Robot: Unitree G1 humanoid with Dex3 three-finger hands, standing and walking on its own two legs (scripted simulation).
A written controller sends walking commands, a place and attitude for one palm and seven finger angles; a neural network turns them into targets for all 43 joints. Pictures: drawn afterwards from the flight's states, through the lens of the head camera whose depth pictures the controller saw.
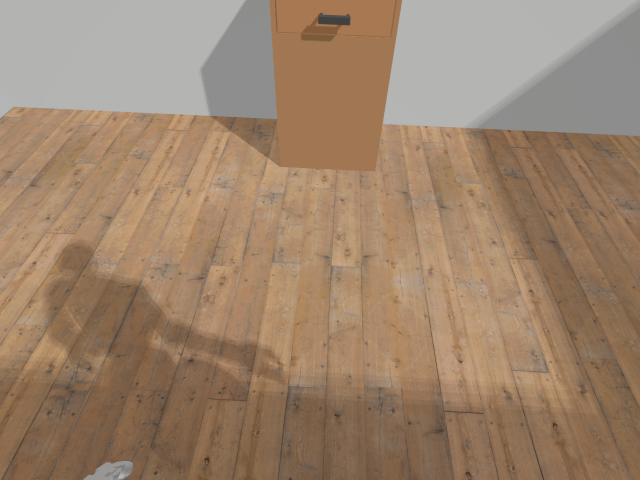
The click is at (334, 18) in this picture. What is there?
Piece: drawer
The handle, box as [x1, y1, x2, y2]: [318, 13, 350, 24]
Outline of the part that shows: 318,16 318,23 349,24 350,17 348,14 346,16 323,15 322,13 320,13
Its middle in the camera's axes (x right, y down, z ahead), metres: +0.05 -0.84 +1.47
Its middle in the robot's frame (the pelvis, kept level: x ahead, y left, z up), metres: +1.66 +0.03 -0.03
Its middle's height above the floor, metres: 0.74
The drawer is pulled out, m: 0.00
